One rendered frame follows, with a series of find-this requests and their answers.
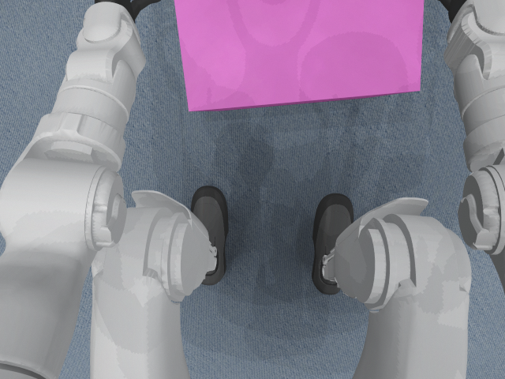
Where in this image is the right robot upper arm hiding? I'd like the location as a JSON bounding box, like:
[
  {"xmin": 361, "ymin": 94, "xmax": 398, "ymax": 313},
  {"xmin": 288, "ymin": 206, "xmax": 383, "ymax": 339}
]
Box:
[{"xmin": 458, "ymin": 164, "xmax": 505, "ymax": 294}]

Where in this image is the robot right forearm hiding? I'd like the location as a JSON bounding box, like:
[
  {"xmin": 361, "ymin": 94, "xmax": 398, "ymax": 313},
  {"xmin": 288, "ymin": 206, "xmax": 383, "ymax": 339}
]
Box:
[{"xmin": 443, "ymin": 0, "xmax": 505, "ymax": 172}]

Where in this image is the right robot hand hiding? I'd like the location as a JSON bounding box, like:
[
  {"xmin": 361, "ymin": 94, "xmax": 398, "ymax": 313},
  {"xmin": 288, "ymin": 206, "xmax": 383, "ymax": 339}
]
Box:
[{"xmin": 438, "ymin": 0, "xmax": 467, "ymax": 23}]

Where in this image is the robot right foot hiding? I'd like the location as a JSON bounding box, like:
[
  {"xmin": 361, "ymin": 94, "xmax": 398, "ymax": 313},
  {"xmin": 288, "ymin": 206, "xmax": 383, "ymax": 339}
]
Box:
[{"xmin": 312, "ymin": 193, "xmax": 354, "ymax": 295}]

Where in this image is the carton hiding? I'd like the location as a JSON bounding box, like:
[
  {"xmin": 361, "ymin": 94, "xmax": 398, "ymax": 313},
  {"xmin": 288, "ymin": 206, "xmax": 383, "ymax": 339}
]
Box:
[{"xmin": 174, "ymin": 0, "xmax": 424, "ymax": 111}]

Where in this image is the right robot thigh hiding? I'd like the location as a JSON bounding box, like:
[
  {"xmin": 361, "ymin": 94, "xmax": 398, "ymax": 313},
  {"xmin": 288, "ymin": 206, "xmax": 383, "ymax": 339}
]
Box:
[{"xmin": 350, "ymin": 214, "xmax": 469, "ymax": 379}]

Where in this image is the left robot upper arm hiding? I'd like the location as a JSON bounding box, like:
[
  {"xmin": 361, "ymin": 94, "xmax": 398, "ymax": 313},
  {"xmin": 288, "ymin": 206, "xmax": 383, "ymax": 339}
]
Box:
[{"xmin": 0, "ymin": 158, "xmax": 127, "ymax": 379}]

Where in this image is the robot left forearm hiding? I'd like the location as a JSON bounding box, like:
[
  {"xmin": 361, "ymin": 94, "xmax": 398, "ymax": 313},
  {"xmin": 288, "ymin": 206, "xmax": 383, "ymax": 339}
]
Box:
[{"xmin": 0, "ymin": 2, "xmax": 146, "ymax": 238}]

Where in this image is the left robot hand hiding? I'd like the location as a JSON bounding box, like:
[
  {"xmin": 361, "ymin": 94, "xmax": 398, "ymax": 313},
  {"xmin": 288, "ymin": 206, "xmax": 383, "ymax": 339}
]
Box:
[{"xmin": 95, "ymin": 0, "xmax": 161, "ymax": 23}]

